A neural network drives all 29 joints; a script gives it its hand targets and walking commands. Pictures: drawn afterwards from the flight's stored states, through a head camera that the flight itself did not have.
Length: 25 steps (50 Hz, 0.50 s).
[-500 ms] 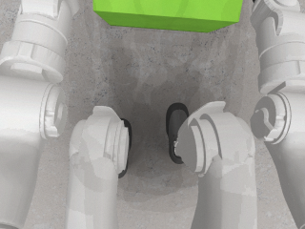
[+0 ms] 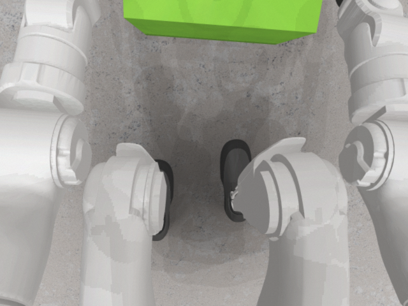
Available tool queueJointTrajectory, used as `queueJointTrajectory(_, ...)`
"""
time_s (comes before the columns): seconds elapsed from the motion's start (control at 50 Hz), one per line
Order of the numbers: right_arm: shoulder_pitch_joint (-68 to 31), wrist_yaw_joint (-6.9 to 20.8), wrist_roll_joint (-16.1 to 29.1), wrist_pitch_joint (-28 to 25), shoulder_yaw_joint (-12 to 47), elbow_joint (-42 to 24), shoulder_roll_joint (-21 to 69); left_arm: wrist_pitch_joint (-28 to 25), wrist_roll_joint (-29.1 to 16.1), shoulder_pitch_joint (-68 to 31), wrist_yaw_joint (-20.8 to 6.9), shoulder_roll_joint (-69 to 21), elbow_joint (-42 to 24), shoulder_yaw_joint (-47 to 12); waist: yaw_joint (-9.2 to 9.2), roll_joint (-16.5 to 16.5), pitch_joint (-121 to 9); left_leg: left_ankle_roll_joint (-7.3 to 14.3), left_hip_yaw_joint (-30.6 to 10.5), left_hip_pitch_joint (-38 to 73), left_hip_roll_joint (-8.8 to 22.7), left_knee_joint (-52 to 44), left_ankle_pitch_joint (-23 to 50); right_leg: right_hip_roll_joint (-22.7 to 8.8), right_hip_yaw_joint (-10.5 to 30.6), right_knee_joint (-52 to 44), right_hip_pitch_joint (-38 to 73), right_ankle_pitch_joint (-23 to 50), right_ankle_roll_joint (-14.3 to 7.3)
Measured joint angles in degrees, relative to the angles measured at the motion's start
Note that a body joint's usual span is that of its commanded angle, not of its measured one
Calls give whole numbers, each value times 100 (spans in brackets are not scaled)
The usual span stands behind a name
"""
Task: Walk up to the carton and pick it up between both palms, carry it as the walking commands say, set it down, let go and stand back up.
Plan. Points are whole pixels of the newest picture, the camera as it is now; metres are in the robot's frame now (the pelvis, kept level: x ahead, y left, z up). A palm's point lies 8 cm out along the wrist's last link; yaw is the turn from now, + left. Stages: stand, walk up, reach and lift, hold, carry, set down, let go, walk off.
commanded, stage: set down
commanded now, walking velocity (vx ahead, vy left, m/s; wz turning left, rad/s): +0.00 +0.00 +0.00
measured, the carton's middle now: out of the picture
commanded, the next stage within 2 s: none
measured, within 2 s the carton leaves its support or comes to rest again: neither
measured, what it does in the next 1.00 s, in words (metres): stands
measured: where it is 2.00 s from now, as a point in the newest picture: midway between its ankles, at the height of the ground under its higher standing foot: (197, 202)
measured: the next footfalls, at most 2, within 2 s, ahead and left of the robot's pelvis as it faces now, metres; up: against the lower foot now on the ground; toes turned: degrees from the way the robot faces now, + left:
none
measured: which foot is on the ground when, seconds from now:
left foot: down 0.00-1.00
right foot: down 0.00-1.00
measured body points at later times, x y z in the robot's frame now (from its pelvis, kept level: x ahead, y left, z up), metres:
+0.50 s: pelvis +0.00 +0.00 +0.00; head +0.38 -0.02 +0.23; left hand +0.58 +0.12 -0.19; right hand +0.54 -0.25 -0.19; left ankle +0.08 +0.10 -0.31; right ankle +0.12 -0.10 -0.31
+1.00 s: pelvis +0.00 -0.01 -0.01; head +0.38 -0.02 +0.22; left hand +0.59 +0.14 -0.19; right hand +0.54 -0.27 -0.20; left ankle +0.09 +0.09 -0.31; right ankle +0.12 -0.10 -0.31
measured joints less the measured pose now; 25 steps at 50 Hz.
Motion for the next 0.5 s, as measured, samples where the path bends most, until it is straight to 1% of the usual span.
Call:
queueJointTrajectory(0.28,1,193,-88,13,-127,1,-47,-16,110,26,-124,-20,-89,119,0,1,2,76,34,-54,64,28,13,-21,3,20,-21,-17,34)
queueJointTrajectory(0.36,-14,229,-131,3,-161,17,-41,-34,122,15,-128,-22,-78,104,-3,-13,3,83,34,-62,79,31,11,-23,-1,21,-28,-19,35)
queueJointTrajectory(0.5,-56,250,-140,-105,-201,121,-17,-134,52,-6,-43,27,-31,-37,-2,-35,5,67,10,-73,103,26,3,-23,-29,10,-36,-23,18)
